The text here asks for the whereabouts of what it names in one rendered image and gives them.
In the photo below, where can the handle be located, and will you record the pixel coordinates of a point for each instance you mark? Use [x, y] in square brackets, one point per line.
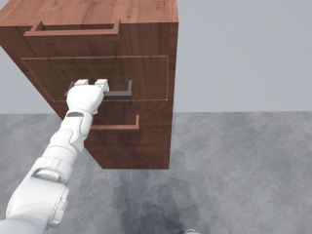
[111, 94]
[72, 36]
[114, 128]

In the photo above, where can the left robot upper arm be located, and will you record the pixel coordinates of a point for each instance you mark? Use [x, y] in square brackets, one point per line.
[39, 206]

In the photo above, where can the left robot forearm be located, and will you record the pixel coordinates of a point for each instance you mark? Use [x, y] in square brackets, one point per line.
[62, 152]

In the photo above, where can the cabinet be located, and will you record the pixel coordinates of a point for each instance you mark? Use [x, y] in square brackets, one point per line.
[146, 28]

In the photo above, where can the left robot hand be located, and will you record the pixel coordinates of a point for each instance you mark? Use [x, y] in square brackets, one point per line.
[87, 97]

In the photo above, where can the drawer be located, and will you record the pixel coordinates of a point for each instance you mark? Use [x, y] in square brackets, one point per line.
[148, 73]

